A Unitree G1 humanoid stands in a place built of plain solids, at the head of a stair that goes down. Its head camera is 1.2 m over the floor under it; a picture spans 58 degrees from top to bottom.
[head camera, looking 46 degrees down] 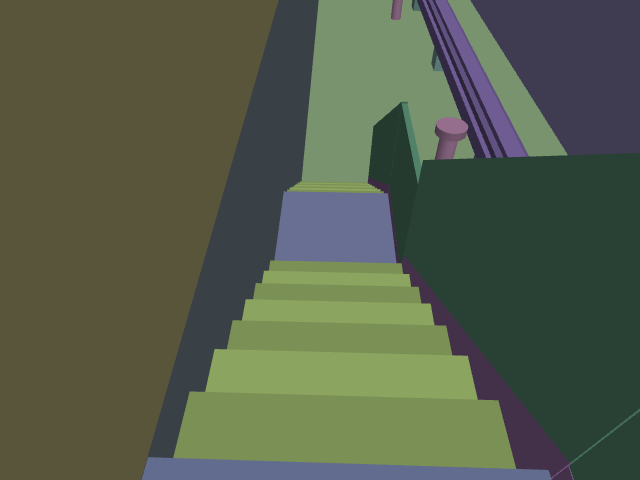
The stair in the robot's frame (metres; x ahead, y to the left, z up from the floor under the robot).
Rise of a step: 0.19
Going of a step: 0.27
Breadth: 1.03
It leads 2 degrees to the right of straight ahead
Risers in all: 8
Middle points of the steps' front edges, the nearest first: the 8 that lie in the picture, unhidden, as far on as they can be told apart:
0.36 -0.07 0.00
0.63 -0.08 -0.19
0.90 -0.08 -0.39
1.16 -0.09 -0.58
1.43 -0.10 -0.77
1.70 -0.11 -0.97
1.97 -0.12 -1.16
2.23 -0.12 -1.35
